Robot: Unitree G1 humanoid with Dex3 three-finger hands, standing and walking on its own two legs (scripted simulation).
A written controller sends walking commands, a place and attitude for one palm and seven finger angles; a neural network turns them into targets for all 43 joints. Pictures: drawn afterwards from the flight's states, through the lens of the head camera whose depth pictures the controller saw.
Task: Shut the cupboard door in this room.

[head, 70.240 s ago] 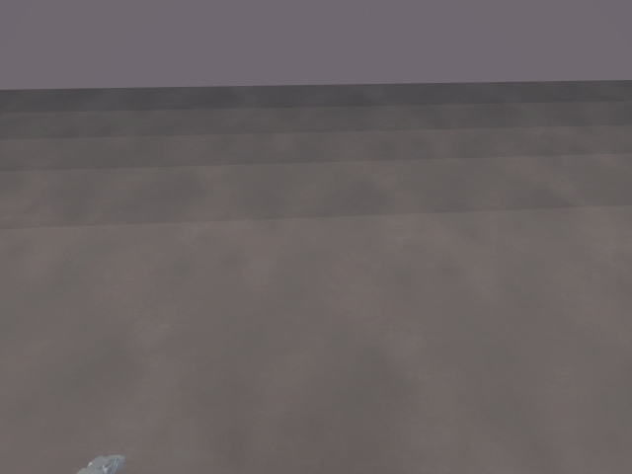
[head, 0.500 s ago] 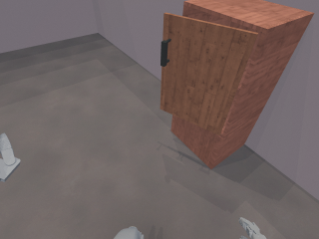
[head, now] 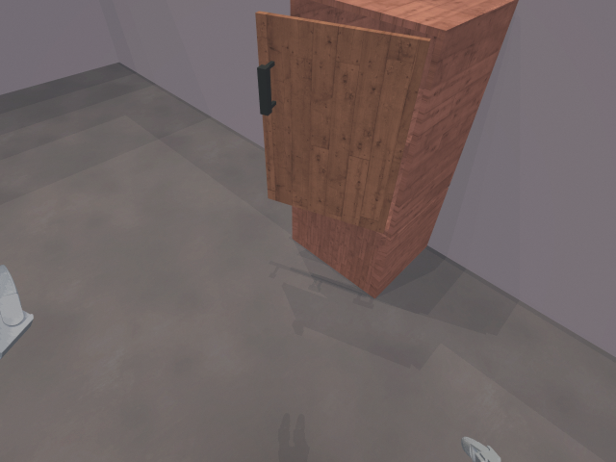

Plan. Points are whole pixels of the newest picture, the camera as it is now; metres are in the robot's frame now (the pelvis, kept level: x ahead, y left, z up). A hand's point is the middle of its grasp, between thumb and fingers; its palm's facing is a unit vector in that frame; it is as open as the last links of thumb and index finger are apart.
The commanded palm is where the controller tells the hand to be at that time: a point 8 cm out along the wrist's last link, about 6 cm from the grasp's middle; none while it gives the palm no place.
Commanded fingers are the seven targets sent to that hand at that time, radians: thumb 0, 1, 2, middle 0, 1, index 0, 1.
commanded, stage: stop stepping back and stand still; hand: left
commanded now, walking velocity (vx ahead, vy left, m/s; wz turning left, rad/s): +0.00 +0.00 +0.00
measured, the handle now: (268, 87) +1.00 +0.16 +0.04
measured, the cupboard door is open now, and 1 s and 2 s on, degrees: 20 20 20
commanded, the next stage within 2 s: let the arm hang, fingers relaxed in 0.08 s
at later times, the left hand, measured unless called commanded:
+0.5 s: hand out of the picture +0.08 +0.19 -0.16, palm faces +0.02 -0.98 -0.18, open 7.0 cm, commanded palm none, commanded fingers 0.00 0.90 0.90 -0.20 -0.30 -0.20 -0.30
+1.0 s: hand out of the picture +0.02 +0.19 -0.16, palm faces +0.00 -0.98 -0.21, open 7.4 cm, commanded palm none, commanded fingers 0.00 0.90 0.90 -0.20 -0.30 -0.20 -0.30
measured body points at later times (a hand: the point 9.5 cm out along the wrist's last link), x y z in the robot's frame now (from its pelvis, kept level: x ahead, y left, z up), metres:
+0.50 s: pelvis +0.01 +0.02 +0.01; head +0.04 +0.03 +0.45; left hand +0.08 +0.24 -0.14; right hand +0.11 -0.23 -0.13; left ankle +0.07 +0.12 -0.73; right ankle -0.01 -0.10 -0.73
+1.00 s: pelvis +0.04 +0.01 +0.01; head +0.04 +0.01 +0.46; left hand +0.02 +0.24 -0.14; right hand +0.03 -0.21 -0.15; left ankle +0.07 +0.12 -0.73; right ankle -0.01 -0.10 -0.73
